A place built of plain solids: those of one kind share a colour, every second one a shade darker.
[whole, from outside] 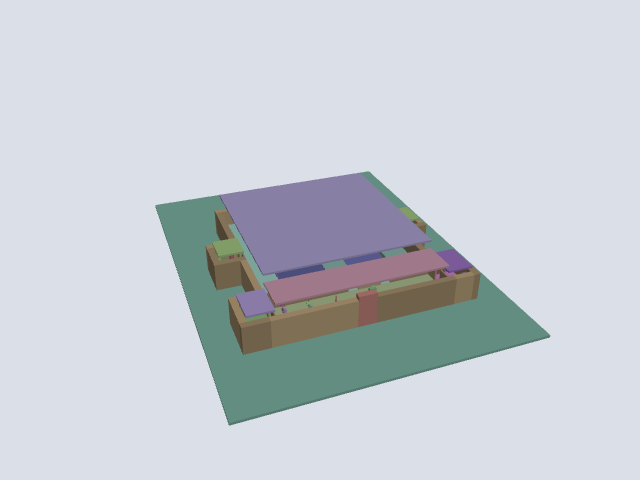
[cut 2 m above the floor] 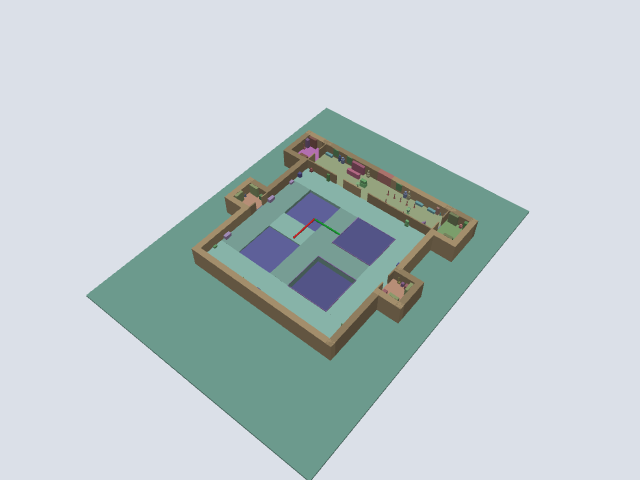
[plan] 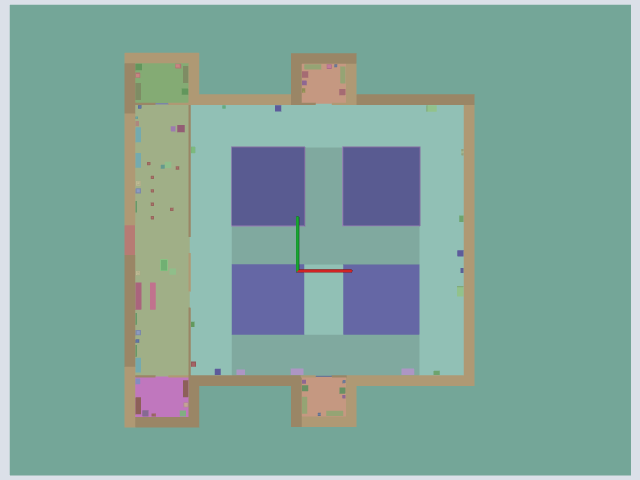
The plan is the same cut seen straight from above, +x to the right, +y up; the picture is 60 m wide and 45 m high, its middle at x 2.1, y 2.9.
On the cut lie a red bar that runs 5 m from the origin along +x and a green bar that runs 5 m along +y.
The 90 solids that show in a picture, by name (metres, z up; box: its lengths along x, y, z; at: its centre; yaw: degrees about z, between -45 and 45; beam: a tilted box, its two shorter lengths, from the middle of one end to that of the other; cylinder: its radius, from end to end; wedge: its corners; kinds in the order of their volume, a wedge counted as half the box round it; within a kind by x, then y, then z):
{
 "ground_under_all_1": {"box": [58.25, 44.16, 0.4], "at": [2.13, 2.89, -1.94]},
 "floor_gang_1": {"box": [3.95, 25.55, 1.79], "at": [-8.14, 2.89, -0.9]},
 "floor_gang_2": {"box": [3.65, 6.6, 1.79], "at": [2.46, -2.69, -0.9]},
 "floor_gang_3": {"box": [3.65, 7.3, 1.79], "at": [2.46, 7.92, -0.9]},
 "floor_gang_4": {"box": [17.6, 3.9, 1.79], "at": [2.63, -7.93, -0.9]},
 "floor_gang_5": {"box": [17.6, 3.65, 1.79], "at": [2.63, 2.44, -0.9]},
 "floor_gang_6": {"box": [17.6, 4.1, 1.79], "at": [2.63, 13.62, -0.9]},
 "floor_gang_7": {"box": [4.25, 25.55, 1.79], "at": [13.55, 2.89, -0.9]},
 "wall_1": {"box": [1.0, 5.7, 4.4], "at": [-15.72, -11.84, 0.41]},
 "wall_2": {"box": [1.0, 12.28, 4.4], "at": [-15.72, -4.65, 0.41]},
 "wall_3": {"box": [1.0, 12.28, 4.4], "at": [-15.72, 10.43, 0.41]},
 "wall_4": {"box": [1.0, 5.7, 4.4], "at": [-15.72, 17.61, 0.41]},
 "wall_5": {"box": [2.1, 0.2, 4.4], "at": [-14.37, -9.88, 0.41]},
 "wall_6": {"box": [2.1, 0.2, 4.4], "at": [-14.37, 15.66, 0.41]},
 "wall_7": {"box": [7.0, 1.0, 4.4], "at": [-12.72, -14.19, 0.41]},
 "wall_8": {"box": [7.0, 1.0, 4.4], "at": [-12.72, 19.97, 0.41]},
 "wall_9": {"box": [2.1, 0.2, 4.4], "at": [-11.07, -9.88, 0.41]},
 "wall_10": {"box": [2.1, 0.2, 4.4], "at": [-11.07, 15.66, 0.41]},
 "wall_11": {"box": [0.2, 6.55, 4.4], "at": [-10.12, -6.71, 0.41]},
 "wall_12": {"box": [0.2, 3.62, 4.4], "at": [-10.12, -0.12, 0.41]},
 "wall_13": {"box": [0.2, 12.58, 4.4], "at": [-10.12, 9.48, 0.41]},
 "wall_14": {"box": [1.0, 4.9, 4.4], "at": [-9.72, -12.23, 0.41]},
 "wall_15": {"box": [1.0, 4.9, 4.4], "at": [-9.72, 18.02, 0.41]},
 "wall_16": {"box": [10.53, 1.0, 4.4], "at": [-4.96, -10.29, 0.41]},
 "wall_17": {"box": [10.53, 1.0, 4.4], "at": [-4.96, 16.07, 0.41]},
 "wall_18": {"box": [1.0, 4.85, 4.4], "at": [-0.12, -12.21, 0.41]},
 "wall_19": {"box": [1.0, 4.85, 4.4], "at": [-0.12, 17.99, 0.41]},
 "wall_20": {"box": [1.53, 0.2, 4.4], "at": [0.94, 15.66, 0.41]},
 "wall_21": {"box": [1.41, 0.2, 4.4], "at": [1.0, -9.88, 0.41]},
 "wall_22": {"box": [6.15, 1.0, 4.4], "at": [2.46, -14.14, 0.41]},
 "wall_23": {"box": [6.15, 1.0, 4.4], "at": [2.46, 19.92, 0.41]},
 "wall_24": {"box": [1.53, 0.2, 4.4], "at": [3.97, -9.88, 0.41]},
 "wall_25": {"box": [1.0, 4.85, 4.4], "at": [5.03, -12.21, 0.41]},
 "wall_26": {"box": [1.0, 4.85, 4.4], "at": [5.03, 17.99, 0.41]},
 "wall_27": {"box": [11.98, 1.0, 4.4], "at": [10.59, -10.29, 0.41]},
 "wall_28": {"box": [11.98, 1.0, 4.4], "at": [10.59, 16.07, 0.41]},
 "wall_29": {"box": [1.0, 27.35, 4.4], "at": [16.08, 2.89, 0.41]},
 "step_tier_1": {"box": [6.8, 6.6, 1.18], "at": [-2.77, -2.69, -1.2]},
 "step_tier_2": {"box": [6.8, 7.3, 1.79], "at": [-2.77, 7.92, -0.9]},
 "step_tier_3": {"box": [7.15, 6.6, 1.52], "at": [7.86, -2.69, -1.03]},
 "step_tier_4": {"box": [7.15, 7.3, 0.6], "at": [7.86, 7.92, -1.49]},
 "floor_foyer_1": {"box": [5.2, 25.55, 1.79], "at": [-12.72, 2.89, -0.9]},
 "ceil_hall_1": {"box": [25.8, 25.55, 0.3], "at": [2.78, 2.89, 5.7]},
 "floor_side_1": {"box": [4.35, 3.85, 1.79], "at": [2.46, -11.81, -0.9]},
 "floor_side_2": {"box": [4.35, 3.85, 1.79], "at": [2.46, 17.59, -0.9]},
 "ceil_foyer_1": {"box": [5.2, 25.55, 0.3], "at": [-12.72, 2.89, 4.35]},
 "floor_cloaks_1": {"box": [5.2, 3.9, 1.79], "at": [-12.72, -11.84, -0.9]},
 "floor_store_1": {"box": [5.2, 3.9, 1.79], "at": [-12.72, 17.61, -0.9]},
 "door_leaf_1": {"box": [0.97, 2.8, 5.06], "at": [-15.73, 2.89, 0.74]},
 "ceil_side_1": {"box": [4.35, 3.85, 0.3], "at": [2.46, -11.81, 3.4]},
 "ceil_side_2": {"box": [4.35, 3.85, 0.3], "at": [2.46, 17.59, 3.4]},
 "shelves_side_1": {"box": [0.5, 1.6, 2.0], "at": [0.66, -12.59, 1.0]},
 "shelves_side_2": {"box": [1.6, 0.5, 2.0], "at": [1.43, 19.14, 1.0]},
 "shelves_side_3": {"box": [1.6, 0.5, 2.0], "at": [3.48, -13.36, 1.0]},
 "shelves_side_4": {"box": [0.5, 1.6, 2.0], "at": [4.25, 18.36, 1.0]},
 "ceil_cloaks_1": {"box": [5.2, 3.9, 0.3], "at": [-12.72, -11.84, 3.4]},
 "ceil_store_1": {"box": [5.2, 3.9, 0.3], "at": [-12.72, 17.61, 3.4]},
 "cloakroom_foyer_1": {"box": [0.55, 2.55, 1.75], "at": [-14.91, -2.36, 0.87]},
 "cloakroom_foyer_2": {"box": [0.55, 2.55, 1.0], "at": [-13.56, -2.36, 0.5]},
 "shelves_cloaks_1": {"box": [0.5, 1.6, 2.0], "at": [-14.94, -12.63, 1.0]},
 "shelves_cloaks_2": {"box": [0.5, 1.6, 2.0], "at": [-10.5, -11.04, 1.0]},
 "shelves_store_1": {"box": [0.5, 1.6, 2.0], "at": [-14.94, 16.82, 1.0]},
 "shelves_store_2": {"box": [0.5, 1.6, 2.0], "at": [-10.5, 18.41, 1.0]},
 "case_1": {"box": [0.8, 0.5, 0.41], "at": [-5.34, -9.5, 0.29]},
 "case_2": {"box": [1.2, 0.6, 0.66], "at": [-0.05, -9.45, 0.42]},
 "case_3": {"box": [1.2, 0.6, 0.66], "at": [10.34, -9.45, 0.42]},
 "fridge_side_1": {"box": [0.6, 0.6, 0.85], "at": [0.71, 18.41, 0.42]},
 "fridge_side_2": {"box": [0.6, 0.6, 1.8], "at": [4.2, 16.77, 0.9]},
 "bench_foyer_1": {"box": [0.5, 1.4, 0.46], "at": [-14.94, -8.84, 0.22]},
 "bench_foyer_2": {"box": [0.5, 1.4, 0.46], "at": [-14.94, 10.37, 0.22]},
 "bench_foyer_3": {"box": [0.5, 1.4, 0.46], "at": [-14.94, 12.77, 0.22]},
 "fridge_cloaks_1": {"box": [0.6, 0.6, 1.8], "at": [-14.27, -13.36, 0.9]},
 "kerb_1": {"box": [0.06, 7.49, 0.09], "at": [-6.2, 7.92, 0.04]},
 "kerb_2": {"box": [6.8, 0.09, 0.12], "at": [-2.77, 4.22, 0.05]},
 "kerb_3": {"box": [6.8, 0.1, 0.14], "at": [-2.77, 11.62, 0.06]},
 "kerb_4": {"box": [0.09, 7.49, 0.14], "at": [0.68, 7.92, 0.06]},
 "kerb_5": {"box": [0.1, 7.48, 0.14], "at": [4.23, 7.92, 0.07]},
 "kerb_6": {"box": [7.15, 0.08, 0.07], "at": [7.86, 4.22, 0.03]},
 "kerb_7": {"box": [7.15, 0.1, 0.12], "at": [7.86, 11.62, 0.06]},
 "kerb_8": {"box": [0.1, 7.48, 0.12], "at": [11.48, 7.92, 0.05]},
 "poster_case_foyer_1": {"box": [0.14, 1.1, 1.6], "at": [-15.12, -7.49, 1.3]},
 "poster_case_foyer_2": {"box": [0.14, 1.1, 1.6], "at": [-15.12, 6.01, 1.3]},
 "cart_foyer_1": {"box": [0.58, 0.98, 0.58], "at": [-12.52, 0.54, 1.21]},
 "fridge_store_1": {"box": [0.6, 0.6, 0.85], "at": [-10.55, 16.82, 0.42]},
 "barrel_cloaks_1": {"box": [0.58, 0.58, 0.89], "at": [-10.76, -13.37, 0.44]},
 "barrel_side_1": {"box": [0.58, 0.58, 0.89], "at": [4.21, -11.22, 0.44]},
 "trolley_1": {"box": [1.0, 0.6, 0.06], "at": [12.55, 15.23, 0.2]},
 "trolley_2": {"box": [0.6, 1.0, 0.06], "at": [15.24, -1.91, 0.2]},
 "cafe_table_foyer_1": {"box": [0.7, 0.7, 0.04], "at": [-10.93, 13.34, 0.72]},
 "high_table_foyer_1": {"box": [0.6, 0.6, 0.05], "at": [-11.71, -0.06, 1.0]}
}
